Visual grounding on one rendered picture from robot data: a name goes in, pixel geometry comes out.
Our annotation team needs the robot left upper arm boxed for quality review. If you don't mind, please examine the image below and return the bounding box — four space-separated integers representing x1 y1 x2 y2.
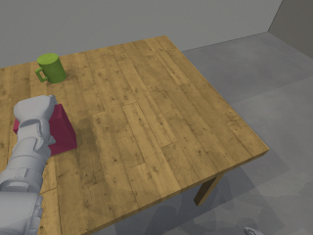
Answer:
0 191 43 235

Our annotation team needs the sponge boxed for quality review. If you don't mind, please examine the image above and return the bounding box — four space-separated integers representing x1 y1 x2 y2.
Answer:
13 104 77 156

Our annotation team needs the left robot hand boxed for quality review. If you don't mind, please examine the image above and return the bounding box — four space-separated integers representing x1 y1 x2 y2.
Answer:
13 95 58 146

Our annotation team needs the robot left forearm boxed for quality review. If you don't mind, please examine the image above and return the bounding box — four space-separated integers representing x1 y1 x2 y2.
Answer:
0 117 52 195

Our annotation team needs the table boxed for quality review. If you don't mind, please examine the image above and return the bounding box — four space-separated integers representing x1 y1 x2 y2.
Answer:
0 35 270 235

